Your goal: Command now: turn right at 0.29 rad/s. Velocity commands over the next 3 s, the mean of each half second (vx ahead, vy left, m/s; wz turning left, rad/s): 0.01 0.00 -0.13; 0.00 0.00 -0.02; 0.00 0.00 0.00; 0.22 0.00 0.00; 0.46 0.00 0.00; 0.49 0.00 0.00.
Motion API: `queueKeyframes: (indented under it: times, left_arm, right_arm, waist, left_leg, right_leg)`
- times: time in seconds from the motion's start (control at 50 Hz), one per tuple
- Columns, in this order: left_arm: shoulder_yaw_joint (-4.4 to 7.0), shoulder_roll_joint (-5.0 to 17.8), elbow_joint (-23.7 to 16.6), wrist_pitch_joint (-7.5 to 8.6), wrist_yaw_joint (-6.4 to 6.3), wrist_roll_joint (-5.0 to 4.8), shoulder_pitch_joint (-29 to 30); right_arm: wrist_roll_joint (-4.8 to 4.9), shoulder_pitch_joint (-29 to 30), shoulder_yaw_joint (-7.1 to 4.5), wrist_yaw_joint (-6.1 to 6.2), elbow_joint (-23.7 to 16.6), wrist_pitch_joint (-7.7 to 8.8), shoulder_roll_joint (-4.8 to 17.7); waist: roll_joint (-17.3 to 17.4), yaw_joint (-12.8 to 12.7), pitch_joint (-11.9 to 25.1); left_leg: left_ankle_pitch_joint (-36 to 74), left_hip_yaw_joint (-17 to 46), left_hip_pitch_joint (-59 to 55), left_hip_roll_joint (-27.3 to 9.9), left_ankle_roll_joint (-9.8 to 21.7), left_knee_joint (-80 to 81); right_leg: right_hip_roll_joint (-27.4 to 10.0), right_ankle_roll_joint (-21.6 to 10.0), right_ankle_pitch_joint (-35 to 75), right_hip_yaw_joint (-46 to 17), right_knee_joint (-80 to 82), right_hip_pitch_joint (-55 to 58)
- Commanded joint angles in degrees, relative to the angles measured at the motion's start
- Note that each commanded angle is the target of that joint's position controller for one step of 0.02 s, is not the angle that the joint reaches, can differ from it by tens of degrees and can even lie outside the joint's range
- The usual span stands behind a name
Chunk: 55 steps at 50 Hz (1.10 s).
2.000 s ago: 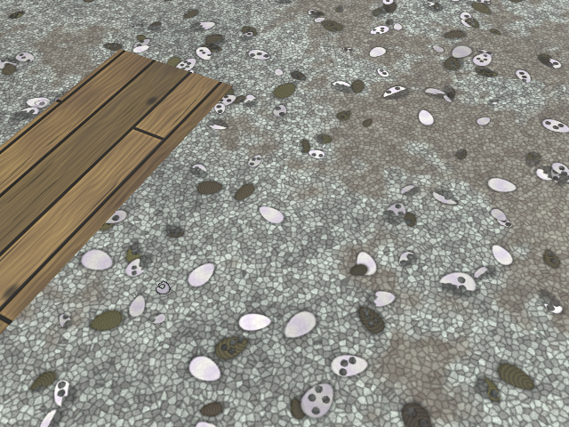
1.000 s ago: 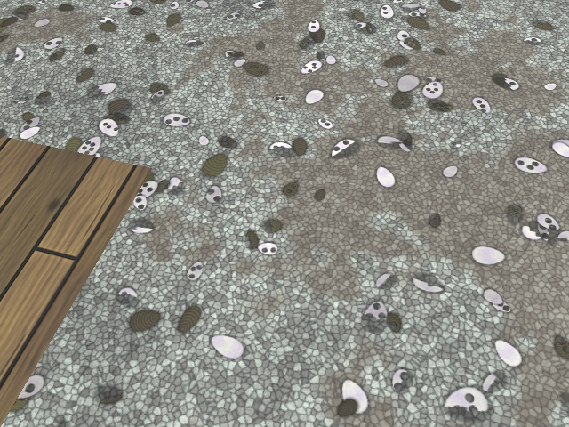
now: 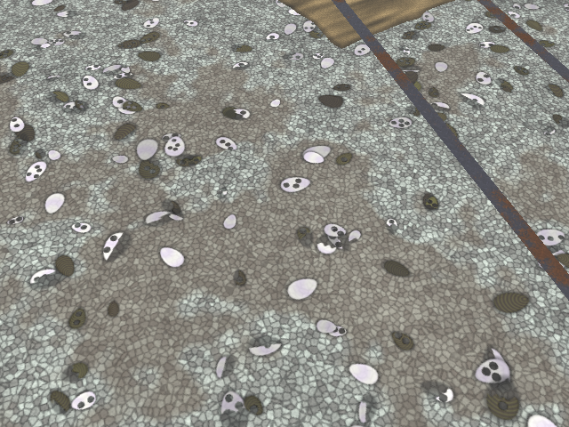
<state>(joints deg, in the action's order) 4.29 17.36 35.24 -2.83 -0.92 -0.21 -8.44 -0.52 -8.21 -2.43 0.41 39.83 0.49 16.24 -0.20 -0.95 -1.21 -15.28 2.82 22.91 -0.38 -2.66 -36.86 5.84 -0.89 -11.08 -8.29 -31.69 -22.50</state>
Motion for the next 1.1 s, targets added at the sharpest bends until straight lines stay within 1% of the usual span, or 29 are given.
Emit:
queueKeyframes:
  times: [0.02, 0.04, 0.06, 0.08, 0.1, 0.12, 0.14, 0.16, 0.18, 0.2, 0.22, 0.24, 0.26, 0.28, 0.3, 0.32, 0.34, 0.36, 0.38, 0.4, 0.42, 0.46, 0.54, 0.7, 0.92, 1.1]
  left_arm:
    - [0.0, 2.8, -2.9, 0.9, -0.06, 0.66, -1.6]
    - [-0.02, 2.2, -3.7, 1.41, -0.1, 0.47, -3.4]
    - [1.0, 6.1, -3.7, 1.85, -0.41, 0.8, -1.4]
    - [2.06, 8.5, -3.1, 1.73, -0.52, 0.09, -0.2]
    - [2.32, 7.9, -1.9, 1.26, -0.72, -0.05, -0.9]
    - [2.24, 6.9, -1.2, 0.72, -0.88, 0.2, -1.7]
    - [1.79, 5.0, -0.4, 0.39, -0.83, 0.23, -2.5]
    - [1.15, 3.1, 0.0, 0.29, -0.68, 0.17, -3.0]
    - [0.46, 1.2, 0.1, 0.4, -0.5, 0.11, -2.5]
    - [-0.06, 0.1, -0.1, 0.6, -0.34, 0.05, -1.1]
    - [-0.14, 0.1, 0.0, 0.71, -0.23, -0.13, -0.5]
    - [0.0, 0.5, 0.4, 0.76, -0.13, -0.38, -1.0]
    - [0.03, 0.6, 1.4, 0.83, -0.03, -0.42, -2.5]
    - [0.04, 1.3, 1.9, 0.87, 0.07, -0.01, -2.8]
    - [0.26, 3.4, 1.5, 0.88, -0.08, 0.63, -2.8]
    - [0.93, 7.0, 1.2, 0.79, -0.47, 0.91, -3.0]
    - [1.0, 5.9, 2.9, 0.82, -0.09, 0.78, -2.8]
    - [0.35, 3.1, 2.2, 1.05, 0.3, 0.86, -1.9]
    - [-0.09, 1.9, 2.8, 1.33, 0.25, 1.3, -1.7]
    - [-0.15, 2.3, 2.9, 1.67, 0.17, 1.28, -1.6]
    - [-0.13, 2.5, 3.3, 2.04, 0.08, 1.17, -1.9]
    - [-0.39, 2.1, 4.0, 2.46, -0.24, 1.06, -3.0]
    - [-0.74, 1.6, 5.0, 2.66, -0.68, 0.95, -3.7]
    - [-1.05, 0.6, 7.8, 3.0, -0.95, 0.75, -5.0]
    - [-1.11, -0.2, 13.5, 3.19, -1.33, 0.48, -6.7]
    - [-1.31, -0.5, 18.2, 3.23, -1.7, 0.36, -8.3]
  right_arm:
    - [-1.84, -3.1, -2.09, -0.2, -4.5, 1.16, 7.8]
    - [-3.02, -0.5, -2.55, -0.11, -4.5, 0.93, 10.9]
    - [-3.21, 0.6, -2.05, -0.04, -5.3, 1.23, 8.3]
    - [-2.65, 1.4, -1.73, 0.07, -5.5, 1.48, 7.2]
    - [-1.73, 2.1, -1.86, 0.26, -5.4, 1.54, 7.4]
    - [-0.76, 2.8, -1.73, 0.41, -5.3, 1.63, 6.9]
    - [-0.4, 3.2, -1.36, 0.5, -5.0, 1.56, 5.9]
    - [-0.34, 3.5, -1.16, 0.42, -4.8, 1.28, 5.2]
    - [-0.31, 3.4, -1.09, 0.3, -4.6, 0.95, 4.6]
    - [-0.31, 2.1, -1.13, 0.24, -4.1, 0.64, 4.4]
    - [-0.25, 0.5, -1.24, 0.2, -3.6, 0.34, 4.7]
    - [0.02, -0.1, -1.3, 0.16, -3.2, 0.09, 5.0]
    - [0.48, -0.1, -1.18, 0.1, -3.0, -0.08, 4.8]
    - [0.78, -1.6, -1.08, 0.01, -2.4, 0.1, 4.5]
    - [0.47, -3.0, -0.84, -0.21, -2.1, 0.69, 4.1]
    - [-0.66, -4.2, -0.69, -0.84, -2.4, 1.57, 3.9]
    - [-0.89, -4.0, -0.45, -0.97, -2.2, 1.99, 2.7]
    - [-1.11, -0.7, -0.63, -0.92, -2.1, 1.97, 4.2]
    - [-0.96, 0.7, -0.64, -0.8, -2.2, 1.75, 3.6]
    - [-0.72, 1.1, -0.56, -0.55, -2.0, 1.29, 3.2]
    - [-0.66, 0.5, -0.59, -0.36, -1.9, 0.95, 3.1]
    - [-0.48, -0.2, -0.64, -0.06, -1.3, 0.75, 2.8]
    - [-0.35, -1.0, -0.78, 0.34, 0.2, 0.69, 2.5]
    - [-0.05, -2.4, -1.06, 0.98, 3.6, 0.64, 2.5]
    - [0.32, -4.1, -1.24, 1.85, 9.1, 0.19, 2.1]
    - [0.5, -5.0, -1.18, 2.25, 13.5, -0.16, 1.5]
  waist:
    - [-0.8, 0.9, 7.4]
    - [13.2, -2.7, 5.0]
    - [14.7, -0.3, 4.8]
    - [11.7, 0.4, 3.6]
    - [9.5, 0.1, 3.1]
    - [9.0, 0.0, 2.8]
    - [8.2, -0.4, 2.9]
    - [7.8, -0.7, 3.1]
    - [8.6, -0.3, 3.8]
    - [9.8, 1.0, 4.6]
    - [10.6, 1.8, 5.4]
    - [10.9, 1.7, 6.0]
    - [10.6, 0.7, 6.1]
    - [9.9, 0.9, 5.9]
    - [7.4, 1.4, 6.7]
    - [0.6, 3.6, 7.6]
    - [-6.1, 3.9, 7.6]
    - [-4.2, 2.0, 5.2]
    - [-3.5, 1.9, 4.3]
    - [-3.2, 1.8, 2.6]
    - [-3.2, 1.9, 1.8]
    - [-3.1, 1.9, 1.2]
    - [-1.9, 1.8, 0.3]
    - [-0.2, 1.6, 0.6]
    - [0.0, 1.5, -0.1]
    - [0.2, 1.5, -0.9]
  left_leg:
    - [10.1, 7.8, -14.1, -9.1, 4.8, 14.8]
    - [14.6, 18.6, -10.8, -17.6, 12.5, 18.6]
    - [10.9, 23.7, -6.5, -21.1, 17.9, 21.2]
    - [8.7, 21.8, -6.5, -19.3, 17.8, 21.2]
    - [8.1, 18.6, -7.4, -16.8, 16.2, 20.3]
    - [9.8, 16.2, -8.5, -15.4, 15.0, 19.4]
    - [13.8, 13.6, -8.9, -14.1, 14.2, 18.3]
    - [16.6, 10.4, -9.0, -12.1, 13.3, 17.5]
    - [18.6, 8.0, -10.0, -10.4, 12.6, 16.4]
    - [20.2, 7.2, -11.7, -9.8, 12.7, 15.4]
    - [21.3, 7.3, -13.5, -9.9, 13.1, 14.4]
    - [21.4, 7.6, -14.5, -9.8, 13.2, 13.5]
    - [21.0, 7.3, -14.3, -9.4, 12.6, 12.6]
    - [20.1, 7.4, -13.2, -8.9, 11.0, 12.4]
    - [16.5, 7.3, -10.8, -8.4, 8.3, 12.1]
    - [12.2, 4.2, -7.8, -5.5, 5.9, 10.0]
    - [5.8, -0.3, -10.4, -2.1, 3.4, 10.5]
    - [4.5, -1.0, -11.2, -1.7, 2.2, 9.2]
    - [4.8, -1.3, -11.4, -1.7, 2.2, 9.0]
    - [5.6, -1.0, -10.9, -1.8, 2.5, 8.9]
    - [6.2, -1.1, -10.6, -1.7, 2.6, 8.9]
    - [6.1, -1.0, -10.9, -1.8, 2.8, 8.9]
    - [5.8, -1.1, -10.7, -1.6, 2.4, 9.1]
    - [7.1, -1.1, -11.1, -1.7, 1.9, 9.1]
    - [8.0, -1.3, -11.6, -1.7, 2.2, 9.7]
    - [8.0, -1.5, -11.9, -1.4, 2.5, 10.6]
  right_leg:
    - [-7.3, -3.2, -6.6, -9.1, -1.0, -1.1]
    - [-0.3, -0.1, -17.0, -0.4, -7.2, -5.0]
    - [-2.8, 2.3, -21.5, 0.0, -15.1, -3.1]
    - [-3.3, 3.1, -20.5, -0.3, -20.9, -3.8]
    - [-3.4, 4.1, -19.3, -0.1, -24.2, -4.8]
    - [-4.0, 5.0, -17.9, -0.1, -26.1, -5.5]
    - [-4.6, 5.7, -16.8, 0.2, -25.9, -4.5]
    - [-5.0, 6.1, -16.1, 2.0, -22.3, -2.6]
    - [-5.5, 6.3, -15.5, 3.9, -17.4, -0.4]
    - [-5.7, 6.4, -15.4, 5.1, -12.6, 1.2]
    - [-5.6, 6.4, -14.7, 5.8, -8.2, 2.7]
    - [-5.4, 6.1, -11.4, 6.6, -2.7, 4.7]
    - [-5.0, 5.5, -4.7, 7.5, 5.5, 8.1]
    - [-5.3, 4.5, 1.6, 6.8, 10.5, 11.8]
    - [-8.0, 3.0, 7.0, 3.4, 10.4, 15.8]
    - [-11.8, 0.9, 16.7, 0.5, 6.1, 18.5]
    - [-10.8, -1.4, 6.5, 0.7, 5.3, 13.0]
    - [-9.9, -1.6, 1.5, 0.7, 6.7, 10.0]
    - [-9.9, -0.9, -0.7, 0.7, 7.4, 8.3]
    - [-9.3, -0.3, -0.7, 1.1, 7.5, 7.4]
    - [-9.2, 0.0, -0.7, 1.2, 7.4, 7.0]
    - [-8.9, 0.3, -1.0, 1.5, 7.2, 6.4]
    - [-8.4, 0.5, -2.0, 1.7, 7.1, 6.0]
    - [-7.6, 0.6, -0.4, 2.6, 6.4, 7.0]
    - [-6.6, 1.0, 1.0, 4.0, 6.7, 7.7]
    - [-6.2, 1.3, 1.1, 4.8, 7.4, 7.9]
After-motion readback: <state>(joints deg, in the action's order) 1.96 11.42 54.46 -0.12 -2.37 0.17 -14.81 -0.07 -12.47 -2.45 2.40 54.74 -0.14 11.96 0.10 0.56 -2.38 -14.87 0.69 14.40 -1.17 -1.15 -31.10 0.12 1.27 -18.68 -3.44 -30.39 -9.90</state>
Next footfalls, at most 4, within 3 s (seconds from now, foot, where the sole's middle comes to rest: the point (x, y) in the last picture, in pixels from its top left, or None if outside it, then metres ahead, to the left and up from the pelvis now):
0.02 left None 0.07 0.13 -0.77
0.30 right None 0.02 -0.14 -0.77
2.14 left None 0.32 0.16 -0.77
2.72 right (308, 339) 0.68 -0.03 -0.77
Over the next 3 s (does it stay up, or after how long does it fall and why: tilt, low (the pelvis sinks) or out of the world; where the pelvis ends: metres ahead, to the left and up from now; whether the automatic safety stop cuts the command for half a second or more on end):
stays up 0.65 0.06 0.02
